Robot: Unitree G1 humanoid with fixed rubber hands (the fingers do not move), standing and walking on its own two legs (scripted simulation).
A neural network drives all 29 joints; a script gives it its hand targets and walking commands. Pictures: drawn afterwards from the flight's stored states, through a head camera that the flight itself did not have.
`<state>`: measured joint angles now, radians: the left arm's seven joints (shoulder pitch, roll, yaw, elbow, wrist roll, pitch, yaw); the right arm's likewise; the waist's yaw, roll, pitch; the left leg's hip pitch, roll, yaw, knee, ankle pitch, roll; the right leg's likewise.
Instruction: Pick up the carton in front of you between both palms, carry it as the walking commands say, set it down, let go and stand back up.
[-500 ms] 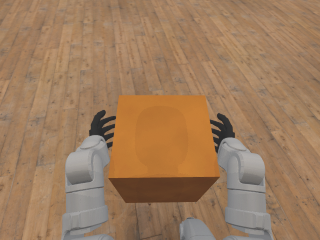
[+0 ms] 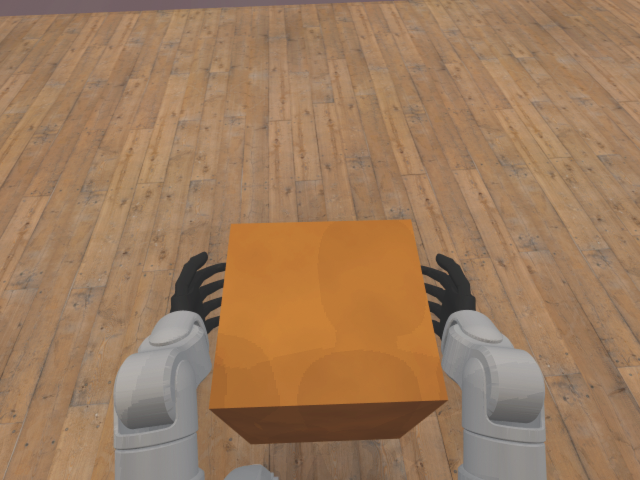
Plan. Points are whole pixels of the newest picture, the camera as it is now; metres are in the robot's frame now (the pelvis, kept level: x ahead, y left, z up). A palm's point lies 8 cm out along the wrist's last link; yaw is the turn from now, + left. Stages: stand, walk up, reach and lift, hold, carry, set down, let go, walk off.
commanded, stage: carry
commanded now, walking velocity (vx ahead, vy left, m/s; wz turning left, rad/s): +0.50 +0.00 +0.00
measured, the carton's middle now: (323, 342) +0.28 +0.01 +0.00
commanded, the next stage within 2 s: none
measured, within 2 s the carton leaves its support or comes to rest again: neither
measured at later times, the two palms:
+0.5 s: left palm (209, 157) +0.55 +0.19 +0.08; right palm (403, 170) +0.52 -0.11 +0.08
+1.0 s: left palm (266, 65) +0.84 +0.13 +0.08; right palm (412, 70) +0.84 -0.17 +0.07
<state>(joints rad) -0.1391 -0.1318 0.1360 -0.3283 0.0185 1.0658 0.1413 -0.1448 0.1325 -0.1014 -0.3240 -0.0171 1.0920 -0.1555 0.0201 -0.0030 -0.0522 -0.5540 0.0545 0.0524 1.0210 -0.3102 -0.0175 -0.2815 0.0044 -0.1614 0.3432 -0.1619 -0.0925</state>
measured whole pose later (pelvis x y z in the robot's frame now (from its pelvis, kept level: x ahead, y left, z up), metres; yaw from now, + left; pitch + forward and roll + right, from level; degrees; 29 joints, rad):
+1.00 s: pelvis +0.61 -0.02 +0.00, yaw -1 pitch +4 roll +1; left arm 0.05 -0.13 0.05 -0.50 0.04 1.16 0.13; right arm 0.05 0.13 -0.02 -0.52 -0.05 1.20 -0.14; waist 0.02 0.02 -0.08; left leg -0.48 0.09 0.06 1.13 -0.30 0.00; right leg -0.32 -0.05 -0.23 0.40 -0.17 -0.07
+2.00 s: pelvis +1.26 -0.04 -0.01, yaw +0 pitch +3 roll +1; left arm 0.01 -0.13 0.05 -0.53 0.04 1.17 0.13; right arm 0.02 0.13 -0.04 -0.56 -0.05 1.21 -0.14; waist 0.01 0.03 -0.01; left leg -0.34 0.06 0.06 1.11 -0.44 -0.02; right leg -0.39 -0.05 -0.24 0.45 -0.12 -0.08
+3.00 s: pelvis +1.42 -0.01 -0.01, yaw -4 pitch +2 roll +0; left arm 0.01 -0.13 0.05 -0.52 0.06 1.21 0.12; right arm 0.02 0.13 -0.03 -0.52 -0.05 1.22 -0.14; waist 0.00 -0.01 -0.12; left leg -0.31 0.05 0.19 0.53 -0.26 0.03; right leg -0.16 -0.07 -0.16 0.50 -0.37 0.02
